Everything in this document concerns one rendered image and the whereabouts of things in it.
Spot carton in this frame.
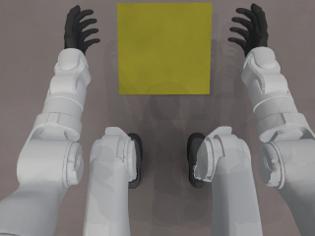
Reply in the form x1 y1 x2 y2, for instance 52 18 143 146
116 2 213 95

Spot robot left hand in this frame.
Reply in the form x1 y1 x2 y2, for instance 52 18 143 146
64 5 100 56

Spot robot right forearm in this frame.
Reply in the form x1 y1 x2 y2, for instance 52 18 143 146
241 46 315 143

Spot robot left forearm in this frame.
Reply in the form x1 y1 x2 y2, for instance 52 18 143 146
17 48 92 183

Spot robot left upper arm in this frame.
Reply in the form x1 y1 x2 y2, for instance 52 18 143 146
0 139 84 236

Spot left robot foot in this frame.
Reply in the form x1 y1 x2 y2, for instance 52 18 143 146
127 133 143 189

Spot robot right hand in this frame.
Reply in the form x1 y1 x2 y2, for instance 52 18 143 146
227 3 269 58

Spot robot left thigh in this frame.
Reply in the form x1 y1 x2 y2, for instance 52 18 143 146
83 135 137 236

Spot robot right upper arm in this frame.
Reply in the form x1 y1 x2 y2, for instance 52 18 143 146
258 139 315 236

